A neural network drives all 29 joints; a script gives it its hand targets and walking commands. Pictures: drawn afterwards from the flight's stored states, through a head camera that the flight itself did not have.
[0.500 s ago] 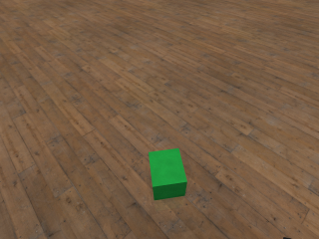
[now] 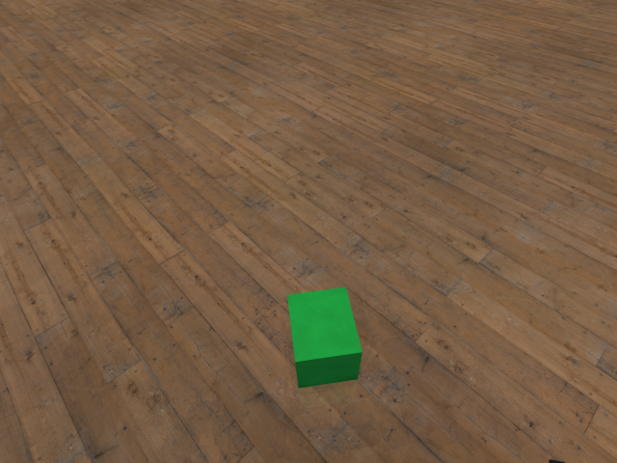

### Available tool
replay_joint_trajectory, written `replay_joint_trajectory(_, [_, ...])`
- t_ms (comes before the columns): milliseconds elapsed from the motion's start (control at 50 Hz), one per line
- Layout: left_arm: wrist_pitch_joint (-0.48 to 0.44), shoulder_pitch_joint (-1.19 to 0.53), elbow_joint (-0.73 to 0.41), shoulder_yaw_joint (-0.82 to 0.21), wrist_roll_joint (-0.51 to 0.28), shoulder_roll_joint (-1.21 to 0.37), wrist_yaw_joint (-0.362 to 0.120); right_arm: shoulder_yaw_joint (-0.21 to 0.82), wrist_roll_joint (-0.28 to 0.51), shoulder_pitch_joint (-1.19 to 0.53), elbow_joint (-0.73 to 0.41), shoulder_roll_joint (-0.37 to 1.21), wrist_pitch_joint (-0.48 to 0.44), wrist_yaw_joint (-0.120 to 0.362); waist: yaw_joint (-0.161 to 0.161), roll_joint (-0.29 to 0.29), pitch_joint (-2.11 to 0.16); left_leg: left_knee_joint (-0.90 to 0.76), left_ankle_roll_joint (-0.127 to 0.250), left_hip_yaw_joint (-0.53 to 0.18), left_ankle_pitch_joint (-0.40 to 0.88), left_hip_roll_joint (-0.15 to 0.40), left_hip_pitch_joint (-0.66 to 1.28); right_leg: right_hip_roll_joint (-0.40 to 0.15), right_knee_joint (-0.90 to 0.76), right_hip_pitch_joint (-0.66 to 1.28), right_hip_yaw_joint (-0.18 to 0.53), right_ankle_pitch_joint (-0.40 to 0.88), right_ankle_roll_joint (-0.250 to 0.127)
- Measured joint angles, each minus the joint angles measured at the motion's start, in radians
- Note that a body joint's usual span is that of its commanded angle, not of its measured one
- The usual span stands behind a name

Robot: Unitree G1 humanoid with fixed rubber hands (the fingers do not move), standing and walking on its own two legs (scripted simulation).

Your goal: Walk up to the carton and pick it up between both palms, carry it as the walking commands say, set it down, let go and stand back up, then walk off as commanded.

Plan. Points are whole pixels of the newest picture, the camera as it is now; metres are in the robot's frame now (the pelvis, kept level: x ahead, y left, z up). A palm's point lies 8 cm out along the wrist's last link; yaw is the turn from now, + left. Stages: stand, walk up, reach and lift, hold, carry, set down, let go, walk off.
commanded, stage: stand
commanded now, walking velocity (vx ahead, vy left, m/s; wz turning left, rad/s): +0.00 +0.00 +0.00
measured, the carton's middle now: (322, 337) +0.66 -0.01 -0.68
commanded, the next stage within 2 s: walk off in 0.50 s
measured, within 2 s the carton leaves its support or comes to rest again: neither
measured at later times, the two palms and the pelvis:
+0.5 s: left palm out of the picture +0.08 +0.31 -0.11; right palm out of the picture +0.09 -0.32 -0.10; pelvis +0.00 +0.00 +0.00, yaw +0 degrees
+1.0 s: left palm out of the picture +0.02 +0.37 -0.13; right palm out of the picture +0.08 -0.25 -0.13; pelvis -0.01 +0.05 -0.01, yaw +6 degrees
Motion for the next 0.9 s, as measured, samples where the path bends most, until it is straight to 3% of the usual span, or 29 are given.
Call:
replay_joint_trajectory(740, [0.014,-0.007,-0.009,-0.002,0.003,-0.006,0.002,0.001,0.007,0.006,0.004,0.002,0.023,-0.002,0.003,0.002,0.0,0.007,-0.002,-0.006,0.001,-0.001,-0.009,-0.004,0.007,-0.006,-0.007,-0.002,0.004])
replay_joint_trajectory(820, [0.036,-0.012,-0.047,0.004,0.011,-0.027,0.011,-0.003,0.013,0.028,0.004,0.005,0.073,0.004,0.011,0.014,0.011,0.14,-0.01,-0.018,-0.04,-0.01,-0.091,-0.015,0.079,-0.051,-0.029,-0.036,0.01])
replay_joint_trajectory(900, [0.051,0.011,-0.071,0.026,0.021,-0.033,0.026,-0.024,-0.001,0.047,-0.018,0.012,0.112,0.015,0.021,0.004,0.031,0.544,-0.049,0.007,-0.286,-0.014,-0.232,-0.064,0.132,-0.078,-0.046,-0.062,0.027])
